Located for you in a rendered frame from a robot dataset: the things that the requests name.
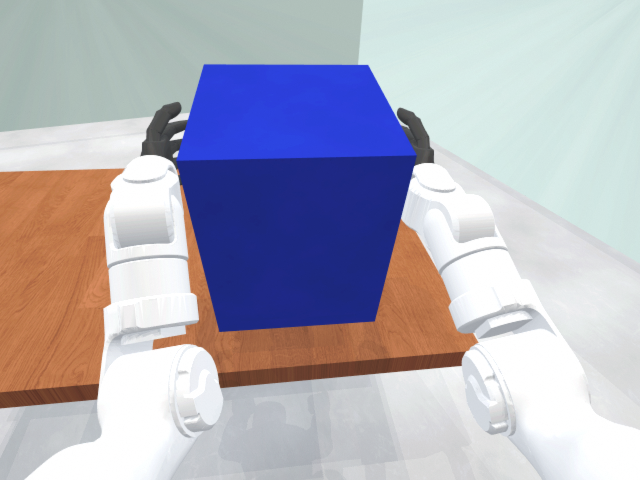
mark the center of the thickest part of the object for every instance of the carton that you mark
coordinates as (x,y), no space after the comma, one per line
(295,177)

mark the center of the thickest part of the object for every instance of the left robot forearm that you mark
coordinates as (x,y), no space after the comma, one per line
(146,251)

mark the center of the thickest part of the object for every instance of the right robot upper arm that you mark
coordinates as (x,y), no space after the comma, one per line
(529,388)

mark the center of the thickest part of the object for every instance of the left robot upper arm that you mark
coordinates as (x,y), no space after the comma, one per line
(153,405)

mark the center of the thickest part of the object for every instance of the table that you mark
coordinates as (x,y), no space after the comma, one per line
(54,285)

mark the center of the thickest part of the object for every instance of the robot right hand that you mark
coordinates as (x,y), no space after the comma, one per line
(417,136)

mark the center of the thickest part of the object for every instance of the robot left hand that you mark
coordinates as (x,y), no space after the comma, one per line
(159,132)

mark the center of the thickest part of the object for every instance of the right robot forearm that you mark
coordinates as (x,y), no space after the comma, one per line
(488,296)

